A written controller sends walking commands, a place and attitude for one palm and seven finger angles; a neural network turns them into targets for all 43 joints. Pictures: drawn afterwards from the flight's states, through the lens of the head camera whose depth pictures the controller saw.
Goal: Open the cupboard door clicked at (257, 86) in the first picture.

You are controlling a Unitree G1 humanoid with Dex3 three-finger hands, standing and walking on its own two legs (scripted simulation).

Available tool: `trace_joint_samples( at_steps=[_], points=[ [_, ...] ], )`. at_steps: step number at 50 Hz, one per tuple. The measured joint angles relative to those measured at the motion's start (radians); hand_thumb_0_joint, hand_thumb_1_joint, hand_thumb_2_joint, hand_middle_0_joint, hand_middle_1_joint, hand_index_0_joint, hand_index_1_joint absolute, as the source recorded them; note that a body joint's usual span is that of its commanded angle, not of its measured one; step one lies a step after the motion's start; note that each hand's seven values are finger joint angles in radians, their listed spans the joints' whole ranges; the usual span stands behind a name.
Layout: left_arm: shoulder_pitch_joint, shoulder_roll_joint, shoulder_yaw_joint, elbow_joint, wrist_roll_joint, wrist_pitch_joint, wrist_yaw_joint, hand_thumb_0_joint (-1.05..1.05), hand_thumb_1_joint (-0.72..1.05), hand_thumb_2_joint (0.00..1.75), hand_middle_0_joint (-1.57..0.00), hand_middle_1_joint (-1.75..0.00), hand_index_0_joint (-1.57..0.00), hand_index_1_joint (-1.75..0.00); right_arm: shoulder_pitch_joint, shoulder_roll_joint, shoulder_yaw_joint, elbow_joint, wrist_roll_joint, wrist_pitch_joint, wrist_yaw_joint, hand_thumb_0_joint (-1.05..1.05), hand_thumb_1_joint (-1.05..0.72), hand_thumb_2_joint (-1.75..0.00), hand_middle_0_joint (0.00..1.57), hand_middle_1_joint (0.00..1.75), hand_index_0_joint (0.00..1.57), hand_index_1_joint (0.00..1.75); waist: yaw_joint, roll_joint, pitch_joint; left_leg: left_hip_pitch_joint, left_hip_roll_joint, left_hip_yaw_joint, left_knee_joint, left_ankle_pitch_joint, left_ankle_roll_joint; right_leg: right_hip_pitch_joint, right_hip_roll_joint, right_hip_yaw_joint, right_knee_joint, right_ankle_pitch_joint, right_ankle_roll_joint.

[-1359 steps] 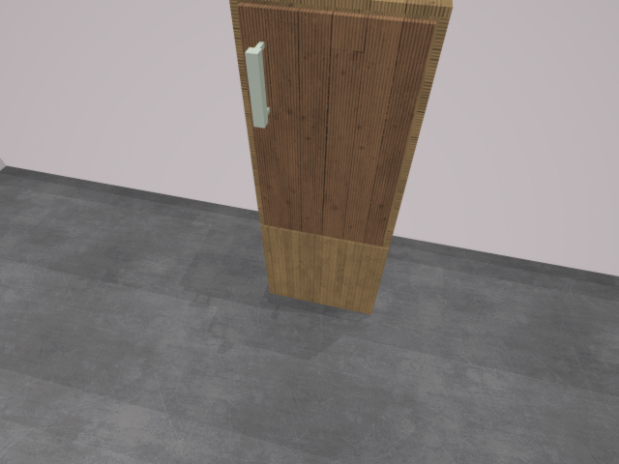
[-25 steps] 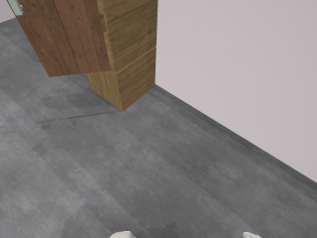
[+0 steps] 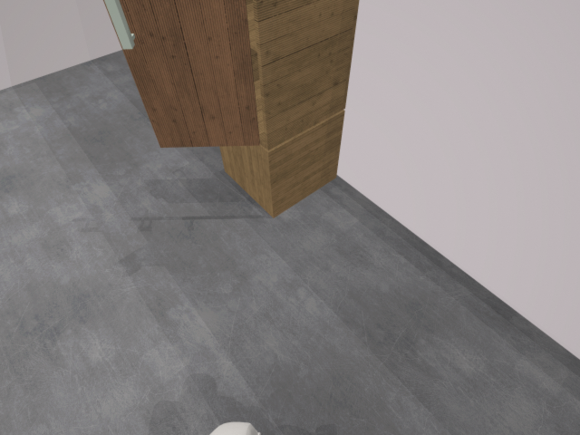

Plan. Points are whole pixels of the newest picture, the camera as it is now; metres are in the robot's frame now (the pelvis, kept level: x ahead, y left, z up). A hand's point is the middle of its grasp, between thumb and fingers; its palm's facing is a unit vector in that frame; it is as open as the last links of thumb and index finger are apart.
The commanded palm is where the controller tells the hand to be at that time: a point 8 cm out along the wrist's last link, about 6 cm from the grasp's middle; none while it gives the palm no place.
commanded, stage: take the last steps up to it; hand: left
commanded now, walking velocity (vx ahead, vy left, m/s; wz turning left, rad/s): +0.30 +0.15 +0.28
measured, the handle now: (119, 12) +1.00 +0.50 +0.11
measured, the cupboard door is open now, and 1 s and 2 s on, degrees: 51 51 51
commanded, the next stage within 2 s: come to a stop and stand still in 1.32 s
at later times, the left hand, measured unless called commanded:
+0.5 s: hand (137, 417) +0.16 +0.26 -0.16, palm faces +0.10 -0.97 -0.20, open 7.4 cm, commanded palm none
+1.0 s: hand (129, 390) +0.20 +0.29 -0.17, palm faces +0.24 -0.95 -0.21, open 7.3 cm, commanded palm none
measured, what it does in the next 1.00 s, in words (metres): walks ahead: left foot, then right foot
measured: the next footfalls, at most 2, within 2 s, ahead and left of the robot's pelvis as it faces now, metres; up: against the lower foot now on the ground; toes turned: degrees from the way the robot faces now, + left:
left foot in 0.16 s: +0.06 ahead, +0.13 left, +0.00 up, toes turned +8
right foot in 0.62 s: +0.24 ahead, -0.04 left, +0.00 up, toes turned -2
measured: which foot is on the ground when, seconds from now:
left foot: up 0.00-0.14, down 0.16-0.62, up 0.64-1.00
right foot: down 0.00-0.16, up 0.18-0.60, down 0.62-1.00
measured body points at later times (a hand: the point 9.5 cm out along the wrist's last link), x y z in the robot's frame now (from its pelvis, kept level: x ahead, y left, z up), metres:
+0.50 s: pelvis +0.09 +0.06 +0.00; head +0.11 +0.06 +0.45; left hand +0.16 +0.31 -0.14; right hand +0.06 -0.16 -0.15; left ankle +0.02 +0.13 -0.74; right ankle +0.17 -0.07 -0.70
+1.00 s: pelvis +0.27 +0.11 +0.00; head +0.29 +0.11 +0.45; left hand +0.19 +0.34 -0.15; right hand +0.40 -0.12 -0.15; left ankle +0.35 +0.26 -0.72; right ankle +0.20 -0.04 -0.74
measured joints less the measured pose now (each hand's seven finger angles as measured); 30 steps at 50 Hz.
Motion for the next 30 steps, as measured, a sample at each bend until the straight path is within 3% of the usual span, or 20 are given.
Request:
trace_joint_samples(
  at_steps=[4, 7, 9, 11, 13, 15, 18, 23, 30],
  points=[
    [0.023, 0.009, 0.010, 0.023, 0.004, -0.015, -0.009, 0.00, 0.91, 0.89, -0.20, -0.30, -0.20, -0.30, 0.001, 0.009, 0.004, 0.009, -0.002, -0.009, 0.012, 0.01, -0.91, -0.90, 0.20, 0.30, 0.20, 0.30, 0.019, -0.030, -0.003, 0.051, 0.010, 0.033, -0.134, 0.000, 0.005, 0.021, -0.021, -0.029, -0.021, -0.001, 0.017],
    [0.049, 0.028, 0.023, 0.047, 0.001, -0.012, -0.016, 0.00, 0.91, 0.89, -0.20, -0.30, -0.20, -0.30, 0.004, 0.012, 0.012, 0.000, -0.004, -0.027, 0.016, 0.01, -0.91, -0.90, 0.20, 0.30, 0.20, 0.30, 0.028, -0.052, -0.011, 0.118, 0.012, 0.059, -0.315, 0.073, 0.016, 0.018, -0.045, -0.046, 0.014, -0.029, 0.041],
    [0.063, 0.040, 0.033, 0.061, -0.005, 0.006, -0.022, 0.00, 0.90, 0.89, -0.20, -0.30, -0.20, -0.30, 0.011, 0.008, 0.012, -0.017, -0.011, -0.050, 0.011, 0.01, -0.91, -0.90, 0.20, 0.30, 0.20, 0.30, 0.023, -0.050, -0.019, 0.129, 0.007, 0.055, -0.375, 0.187, 0.065, -0.030, -0.056, -0.042, 0.137, -0.119, 0.045],
    [0.055, 0.054, 0.039, 0.083, -0.002, 0.032, -0.022, 0.00, 0.91, 0.89, -0.20, -0.30, -0.20, -0.30, 0.020, 0.014, 0.015, -0.024, -0.016, -0.070, -0.002, 0.01, -0.91, -0.90, 0.20, 0.30, 0.20, 0.30, 0.021, -0.054, -0.017, 0.125, -0.003, 0.062, -0.343, 0.185, 0.103, -0.122, -0.043, 0.012, 0.363, -0.204, 0.028],
    [0.039, 0.063, 0.042, 0.097, 0.000, 0.041, -0.024, 0.01, 0.91, 0.89, -0.20, -0.30, -0.20, -0.30, 0.049, 0.023, 0.020, -0.024, -0.017, -0.085, -0.015, 0.01, -0.91, -0.90, 0.20, 0.30, 0.20, 0.30, 0.014, -0.049, -0.024, 0.151, -0.011, 0.059, -0.375, 0.174, 0.115, -0.209, -0.027, 0.038, 0.533, -0.177, 0.018],
    [0.016, 0.068, 0.042, 0.095, 0.001, 0.037, -0.028, 0.01, 0.91, 0.89, -0.20, -0.30, -0.20, -0.30, 0.083, 0.033, 0.027, -0.010, -0.017, -0.095, -0.023, 0.01, -0.91, -0.90, 0.20, 0.30, 0.20, 0.30, 0.010, -0.041, -0.028, 0.192, -0.019, 0.052, -0.439, 0.193, 0.115, -0.270, -0.022, 0.044, 0.599, -0.116, 0.015],
    [-0.022, 0.063, 0.037, 0.076, 0.000, 0.026, -0.032, 0.01, 0.91, 0.90, -0.20, -0.30, -0.19, -0.30, 0.134, 0.045, 0.037, 0.024, -0.013, -0.103, -0.026, 0.01, -0.91, -0.90, 0.20, 0.30, 0.20, 0.30, 0.006, -0.023, -0.032, 0.253, -0.030, 0.039, -0.530, 0.224, 0.123, -0.319, -0.021, 0.041, 0.560, -0.046, 0.019],
    [-0.086, 0.044, 0.025, 0.047, -0.002, 0.018, -0.033, 0.01, 0.91, 0.90, -0.19, -0.30, -0.19, -0.30, 0.206, 0.063, 0.046, 0.079, -0.013, -0.102, -0.022, 0.01, -0.91, -0.90, 0.20, 0.30, 0.20, 0.30, -0.013, -0.005, -0.034, 0.331, -0.049, 0.031, -0.611, 0.226, 0.127, -0.325, -0.021, 0.038, 0.376, 0.014, 0.020],
    [-0.157, 0.014, 0.012, 0.013, -0.001, 0.001, -0.034, 0.01, 0.91, 0.90, -0.20, -0.30, -0.19, -0.30, 0.281, 0.071, 0.046, 0.134, -0.018, -0.104, -0.025, 0.01, -0.91, -0.90, 0.20, 0.30, 0.21, 0.30, -0.052, 0.011, -0.021, 0.388, -0.058, 0.035, -0.559, 0.121, 0.107, -0.207, 0.021, 0.010, 0.120, 0.040, -0.006]
  ],
)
